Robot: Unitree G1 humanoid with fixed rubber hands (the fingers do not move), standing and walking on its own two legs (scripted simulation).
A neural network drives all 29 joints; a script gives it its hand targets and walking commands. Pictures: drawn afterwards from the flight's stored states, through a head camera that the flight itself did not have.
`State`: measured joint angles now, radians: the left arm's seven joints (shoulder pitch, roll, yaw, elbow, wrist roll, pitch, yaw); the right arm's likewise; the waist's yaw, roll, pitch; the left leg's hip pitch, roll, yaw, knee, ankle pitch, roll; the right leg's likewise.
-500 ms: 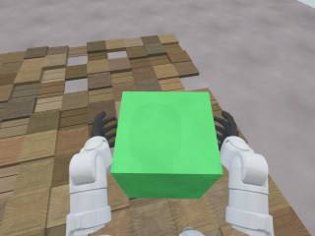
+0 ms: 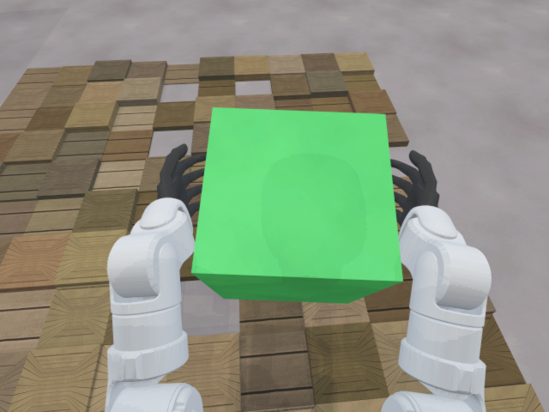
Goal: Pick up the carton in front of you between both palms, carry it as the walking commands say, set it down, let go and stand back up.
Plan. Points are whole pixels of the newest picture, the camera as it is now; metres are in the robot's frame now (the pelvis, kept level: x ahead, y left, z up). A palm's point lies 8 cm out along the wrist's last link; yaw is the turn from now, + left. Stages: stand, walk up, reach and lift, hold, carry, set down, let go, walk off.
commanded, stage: carry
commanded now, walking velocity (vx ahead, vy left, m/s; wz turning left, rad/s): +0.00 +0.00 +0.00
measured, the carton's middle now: (291, 221) +0.37 +0.02 +0.07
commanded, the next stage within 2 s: none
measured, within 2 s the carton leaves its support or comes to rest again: neither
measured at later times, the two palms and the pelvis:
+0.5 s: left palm (205, 192) +0.38 +0.14 +0.11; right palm (424, 201) +0.39 -0.16 +0.11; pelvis +0.06 -0.01 +0.01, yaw +1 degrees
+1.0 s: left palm (220, 174) +0.41 +0.12 +0.12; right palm (439, 185) +0.41 -0.18 +0.12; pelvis +0.11 -0.02 +0.00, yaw +0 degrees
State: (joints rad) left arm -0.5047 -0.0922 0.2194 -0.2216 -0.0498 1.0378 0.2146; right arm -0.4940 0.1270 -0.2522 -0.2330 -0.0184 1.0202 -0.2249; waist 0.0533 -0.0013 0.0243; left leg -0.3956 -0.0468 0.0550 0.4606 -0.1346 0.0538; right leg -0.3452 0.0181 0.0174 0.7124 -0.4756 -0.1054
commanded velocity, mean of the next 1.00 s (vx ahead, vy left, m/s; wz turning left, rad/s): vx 0.16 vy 0.00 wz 0.00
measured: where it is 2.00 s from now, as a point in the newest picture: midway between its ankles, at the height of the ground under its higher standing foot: (292, 285)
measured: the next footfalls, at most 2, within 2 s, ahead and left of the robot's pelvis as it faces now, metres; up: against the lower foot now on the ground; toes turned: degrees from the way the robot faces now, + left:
right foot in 0.22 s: +0.08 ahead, -0.15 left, +0.01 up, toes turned +0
right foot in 1.24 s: +0.26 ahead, -0.13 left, +0.02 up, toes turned -2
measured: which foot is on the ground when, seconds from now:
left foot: down 0.00-1.00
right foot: up 0.00-0.20, down 0.22-1.00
